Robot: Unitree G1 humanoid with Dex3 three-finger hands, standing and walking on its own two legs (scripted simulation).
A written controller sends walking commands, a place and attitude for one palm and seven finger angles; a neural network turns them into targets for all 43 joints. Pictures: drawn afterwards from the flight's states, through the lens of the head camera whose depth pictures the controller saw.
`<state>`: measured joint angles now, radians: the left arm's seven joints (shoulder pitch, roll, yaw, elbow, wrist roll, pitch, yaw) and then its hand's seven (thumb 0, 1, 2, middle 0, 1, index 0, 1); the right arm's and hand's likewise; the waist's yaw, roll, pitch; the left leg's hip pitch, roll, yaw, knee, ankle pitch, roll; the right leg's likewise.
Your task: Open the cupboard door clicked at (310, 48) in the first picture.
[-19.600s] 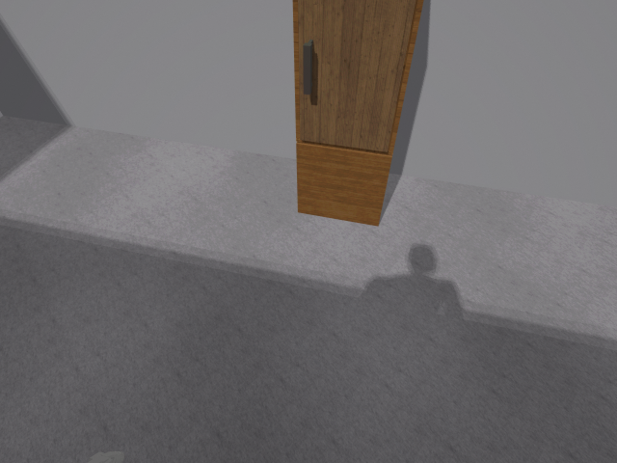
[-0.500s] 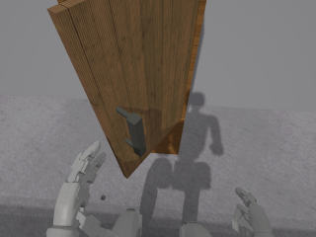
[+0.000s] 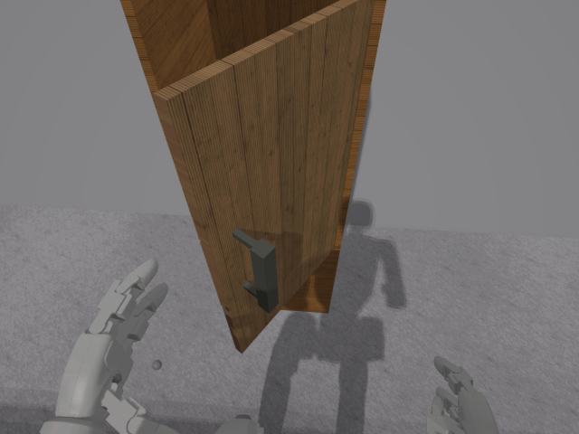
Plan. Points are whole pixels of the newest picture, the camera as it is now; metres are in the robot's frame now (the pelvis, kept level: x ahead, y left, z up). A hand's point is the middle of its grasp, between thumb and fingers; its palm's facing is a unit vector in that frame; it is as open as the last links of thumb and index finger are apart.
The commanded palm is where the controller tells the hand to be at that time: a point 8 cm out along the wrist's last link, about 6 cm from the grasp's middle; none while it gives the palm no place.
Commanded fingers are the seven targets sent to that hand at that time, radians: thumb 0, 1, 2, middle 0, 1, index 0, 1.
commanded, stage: draw the hand back to the body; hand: left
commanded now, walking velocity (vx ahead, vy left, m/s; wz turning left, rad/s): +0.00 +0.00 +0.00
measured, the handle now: (255, 271) +0.35 +0.07 +0.03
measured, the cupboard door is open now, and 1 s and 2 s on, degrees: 56 56 56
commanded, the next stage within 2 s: step back with the hand held close in 1.16 s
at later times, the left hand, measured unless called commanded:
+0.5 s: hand (51, 314) +0.21 +0.24 +0.16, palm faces +0.31 -0.88 -0.37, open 12.5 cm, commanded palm +0.17 +0.29 +0.19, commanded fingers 0.00 0.44 0.70 -0.18 -0.30 -0.18 -0.30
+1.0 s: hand out of the picture +0.22 +0.27 +0.22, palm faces +0.43 -0.83 -0.37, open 7.6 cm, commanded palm +0.17 +0.31 +0.24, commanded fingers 0.00 0.90 0.90 -0.20 -0.30 -0.20 -0.30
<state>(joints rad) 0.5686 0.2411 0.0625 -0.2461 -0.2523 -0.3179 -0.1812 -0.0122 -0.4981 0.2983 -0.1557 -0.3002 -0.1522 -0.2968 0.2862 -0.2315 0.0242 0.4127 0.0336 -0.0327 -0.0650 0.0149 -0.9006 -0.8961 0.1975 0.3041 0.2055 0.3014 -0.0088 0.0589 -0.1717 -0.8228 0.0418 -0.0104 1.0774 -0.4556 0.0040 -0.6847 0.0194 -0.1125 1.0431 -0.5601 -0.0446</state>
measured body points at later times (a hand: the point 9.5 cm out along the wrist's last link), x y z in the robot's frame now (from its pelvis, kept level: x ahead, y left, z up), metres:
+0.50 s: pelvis +0.02 +0.02 +0.06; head +0.00 +0.00 +0.51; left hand +0.19 +0.29 +0.19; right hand +0.21 -0.20 -0.01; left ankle +0.04 +0.12 -0.67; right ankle -0.02 -0.09 -0.67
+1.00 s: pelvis +0.02 +0.01 +0.08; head +0.00 +0.00 +0.53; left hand +0.19 +0.31 +0.25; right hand +0.20 -0.22 +0.00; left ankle +0.04 +0.12 -0.67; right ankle -0.02 -0.09 -0.67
